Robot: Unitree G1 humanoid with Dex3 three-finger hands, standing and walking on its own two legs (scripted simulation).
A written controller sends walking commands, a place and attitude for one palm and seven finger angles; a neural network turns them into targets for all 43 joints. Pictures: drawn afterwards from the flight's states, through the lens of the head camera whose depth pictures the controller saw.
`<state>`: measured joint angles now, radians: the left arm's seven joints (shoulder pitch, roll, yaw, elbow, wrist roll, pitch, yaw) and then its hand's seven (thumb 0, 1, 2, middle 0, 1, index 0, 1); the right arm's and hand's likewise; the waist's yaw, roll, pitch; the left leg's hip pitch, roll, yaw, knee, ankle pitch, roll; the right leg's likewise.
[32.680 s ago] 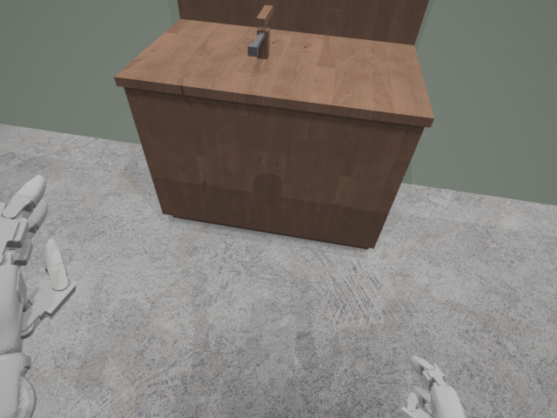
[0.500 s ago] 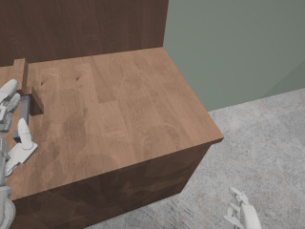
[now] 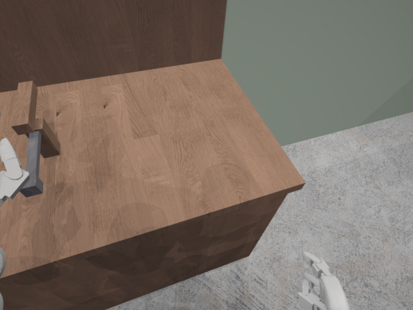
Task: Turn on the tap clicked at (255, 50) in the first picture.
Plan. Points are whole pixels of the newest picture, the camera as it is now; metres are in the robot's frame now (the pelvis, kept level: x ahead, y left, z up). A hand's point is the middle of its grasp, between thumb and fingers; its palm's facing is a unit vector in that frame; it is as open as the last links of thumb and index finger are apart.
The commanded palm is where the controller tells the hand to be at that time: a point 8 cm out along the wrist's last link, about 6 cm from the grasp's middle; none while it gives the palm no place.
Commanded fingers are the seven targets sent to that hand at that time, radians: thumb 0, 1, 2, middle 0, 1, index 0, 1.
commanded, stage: come to a stop and stand still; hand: left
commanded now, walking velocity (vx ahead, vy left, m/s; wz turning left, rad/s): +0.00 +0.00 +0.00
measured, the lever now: (31, 186) +0.29 +0.36 +0.06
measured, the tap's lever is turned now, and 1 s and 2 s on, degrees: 0 0 0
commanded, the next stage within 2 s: look again from close up in 0.30 s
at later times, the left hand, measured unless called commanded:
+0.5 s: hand (37, 190) +0.23 +0.26 +0.17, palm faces +0.39 -0.86 -0.32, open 7.4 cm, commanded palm +0.17 +0.30 +0.18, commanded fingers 0.00 0.90 0.90 -0.20 -0.30 -0.20 -0.30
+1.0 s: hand (39, 187) +0.23 +0.26 +0.16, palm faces +0.38 -0.86 -0.35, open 7.4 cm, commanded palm +0.17 +0.30 +0.18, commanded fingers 0.00 0.90 0.90 -0.20 -0.30 -0.20 -0.30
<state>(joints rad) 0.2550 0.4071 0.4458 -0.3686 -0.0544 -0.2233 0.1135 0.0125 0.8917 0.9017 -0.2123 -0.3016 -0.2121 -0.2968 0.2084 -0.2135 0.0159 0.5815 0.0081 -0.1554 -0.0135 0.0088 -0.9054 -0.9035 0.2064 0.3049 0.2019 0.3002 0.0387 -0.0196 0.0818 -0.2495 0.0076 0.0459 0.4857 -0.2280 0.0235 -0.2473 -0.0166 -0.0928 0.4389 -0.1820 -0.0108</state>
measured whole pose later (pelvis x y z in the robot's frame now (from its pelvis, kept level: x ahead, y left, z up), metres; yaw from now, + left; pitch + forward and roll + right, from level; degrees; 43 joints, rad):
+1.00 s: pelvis +0.01 +0.02 +0.00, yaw +0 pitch -1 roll -1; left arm 0.39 0.36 0.36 -0.48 -0.05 -0.21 0.10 0.01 0.89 0.90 -0.21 -0.30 -0.21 -0.30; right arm 0.18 -0.19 0.03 0.55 0.01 -0.13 -0.03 0.01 -0.91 -0.90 0.21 0.30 0.20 0.30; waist 0.03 -0.04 0.08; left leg -0.22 -0.02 0.06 0.45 -0.23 0.05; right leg -0.22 -0.03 -0.07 0.40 -0.17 0.02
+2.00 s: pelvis -0.04 +0.01 +0.00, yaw +0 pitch -1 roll +0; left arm 0.36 0.33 0.34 -0.38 -0.04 -0.28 0.08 0.01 0.90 0.90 -0.21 -0.30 -0.21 -0.30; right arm 0.23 -0.21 0.03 0.58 0.02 -0.18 0.02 0.01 -0.90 -0.90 0.21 0.30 0.20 0.30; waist 0.02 0.03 0.07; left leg -0.18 -0.04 0.04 0.49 -0.29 0.05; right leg -0.30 -0.03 -0.05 0.45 -0.13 0.00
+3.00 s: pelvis -0.03 +0.01 +0.00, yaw +2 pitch -1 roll +0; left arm 0.11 0.41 0.45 -0.32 -0.17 0.01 -0.02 0.01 0.89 0.90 -0.21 -0.30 -0.21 -0.30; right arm 0.21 -0.25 0.04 0.64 0.01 -0.12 0.01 0.01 -0.90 -0.90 0.21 0.31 0.20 0.30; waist 0.05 0.01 0.00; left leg -0.19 -0.06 0.01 0.52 -0.31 0.04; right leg -0.30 -0.01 -0.02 0.51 -0.19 0.00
